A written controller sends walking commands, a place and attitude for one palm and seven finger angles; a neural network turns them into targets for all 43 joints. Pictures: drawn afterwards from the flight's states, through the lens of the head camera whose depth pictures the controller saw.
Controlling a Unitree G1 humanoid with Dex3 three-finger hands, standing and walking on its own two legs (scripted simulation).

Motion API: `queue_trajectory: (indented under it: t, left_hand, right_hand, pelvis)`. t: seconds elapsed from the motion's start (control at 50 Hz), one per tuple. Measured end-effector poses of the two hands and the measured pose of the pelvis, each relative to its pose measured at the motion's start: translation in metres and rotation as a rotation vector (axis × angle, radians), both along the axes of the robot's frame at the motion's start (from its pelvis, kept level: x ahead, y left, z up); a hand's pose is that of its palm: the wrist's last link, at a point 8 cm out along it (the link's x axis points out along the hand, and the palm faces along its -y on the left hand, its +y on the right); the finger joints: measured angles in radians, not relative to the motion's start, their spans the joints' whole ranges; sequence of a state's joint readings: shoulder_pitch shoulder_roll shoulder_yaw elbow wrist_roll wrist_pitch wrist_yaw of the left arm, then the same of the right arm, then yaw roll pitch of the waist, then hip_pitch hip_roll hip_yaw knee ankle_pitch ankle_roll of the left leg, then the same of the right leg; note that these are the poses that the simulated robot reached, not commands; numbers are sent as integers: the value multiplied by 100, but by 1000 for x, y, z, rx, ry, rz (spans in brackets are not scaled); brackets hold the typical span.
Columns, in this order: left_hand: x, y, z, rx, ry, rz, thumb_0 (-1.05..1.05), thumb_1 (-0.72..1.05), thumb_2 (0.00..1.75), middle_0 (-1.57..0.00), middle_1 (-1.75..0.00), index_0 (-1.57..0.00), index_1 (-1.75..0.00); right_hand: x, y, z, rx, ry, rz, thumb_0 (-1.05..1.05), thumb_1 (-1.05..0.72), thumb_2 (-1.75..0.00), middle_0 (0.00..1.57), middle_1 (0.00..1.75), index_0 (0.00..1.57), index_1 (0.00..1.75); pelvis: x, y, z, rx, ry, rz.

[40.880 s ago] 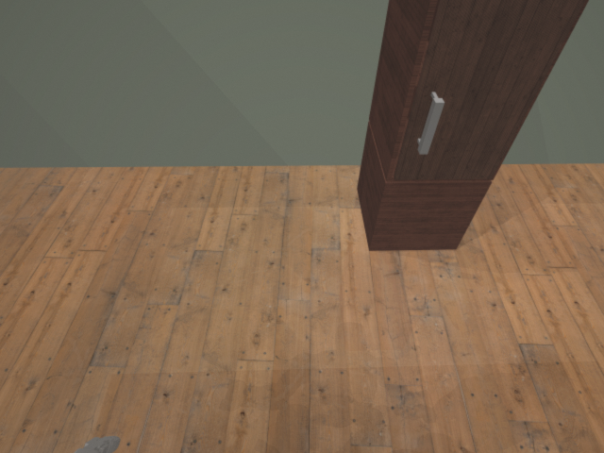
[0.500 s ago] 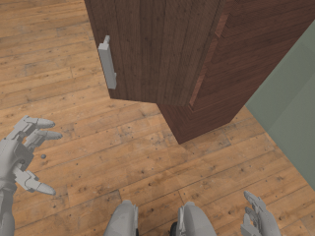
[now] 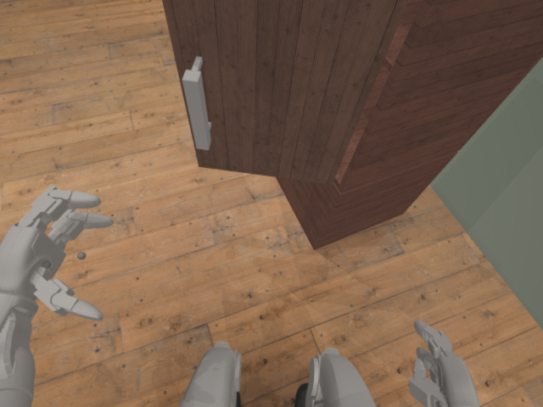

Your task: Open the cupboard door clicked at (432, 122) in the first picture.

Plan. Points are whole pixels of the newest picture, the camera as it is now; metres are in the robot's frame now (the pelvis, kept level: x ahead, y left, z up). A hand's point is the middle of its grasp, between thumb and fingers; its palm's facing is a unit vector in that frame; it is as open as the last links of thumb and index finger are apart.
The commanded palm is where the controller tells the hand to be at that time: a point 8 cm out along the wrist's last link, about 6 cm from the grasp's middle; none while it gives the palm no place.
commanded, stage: move the hooked fingers beside the handle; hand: left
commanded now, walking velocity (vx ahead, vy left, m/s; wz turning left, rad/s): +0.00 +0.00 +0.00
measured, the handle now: (201, 106) +0.61 +0.17 +0.01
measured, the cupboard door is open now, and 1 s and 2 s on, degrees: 60 60 60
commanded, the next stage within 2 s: none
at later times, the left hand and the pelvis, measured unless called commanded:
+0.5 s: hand (116, 195) +0.39 +0.26 +0.03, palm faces -0.06 -1.00 -0.04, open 14.0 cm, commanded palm +0.38 +0.30 +0.03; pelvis +0.00 +0.00 +0.00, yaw -1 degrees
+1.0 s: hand (138, 153) +0.47 +0.25 +0.02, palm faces -0.06 -1.00 -0.03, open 14.0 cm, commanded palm +0.47 +0.29 +0.02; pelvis -0.01 +0.00 -0.02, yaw -2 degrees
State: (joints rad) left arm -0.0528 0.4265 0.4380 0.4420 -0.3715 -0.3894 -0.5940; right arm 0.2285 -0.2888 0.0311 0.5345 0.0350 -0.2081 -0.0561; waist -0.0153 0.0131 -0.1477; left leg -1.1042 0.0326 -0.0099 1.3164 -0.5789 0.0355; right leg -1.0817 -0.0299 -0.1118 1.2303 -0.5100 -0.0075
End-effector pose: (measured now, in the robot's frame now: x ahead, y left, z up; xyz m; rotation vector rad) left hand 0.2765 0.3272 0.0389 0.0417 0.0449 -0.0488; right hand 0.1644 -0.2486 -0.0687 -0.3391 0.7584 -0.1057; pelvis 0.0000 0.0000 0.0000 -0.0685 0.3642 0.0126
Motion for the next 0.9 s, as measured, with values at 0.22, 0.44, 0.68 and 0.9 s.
queue_trajectory:
  t: [0.22, 0.44, 0.68, 0.9]
  left_hand:
    - [48, -9, -2, -7, -3, -38, -1, -50, 30, -30, -120, -31, -120]
    - [86, -14, -5, -3, 1, -14, -1, -50, 30, -30, -120, -31, -120]
    - [129, -18, -9, -10, -7, -13, -1, -50, 30, -30, -120, -31, -120]
    - [165, -22, -11, -13, -13, -18, -1, -50, 30, -30, -120, -31, -120]
  right_hand:
    - [-18, -5, -7, -12, 66, -44, 1, -91, -90, 20, 30, 20, 30]
    - [-53, -13, -17, -13, 195, -104, 1, -91, -90, 20, 30, 20, 30]
    - [-83, -23, -29, -31, 317, -156, 0, -91, -90, 20, 30, 20, 30]
    - [-108, -27, -39, -41, 413, -191, 0, -91, -90, 20, 30, 20, 30]
  pelvis:
    - [-1, 2, -1, -1, 23, -8]
    - [1, 2, -2, 5, 45, -21]
    - [0, 0, -9, 5, 73, -30]
    - [-4, -1, -18, -2, 102, -35]
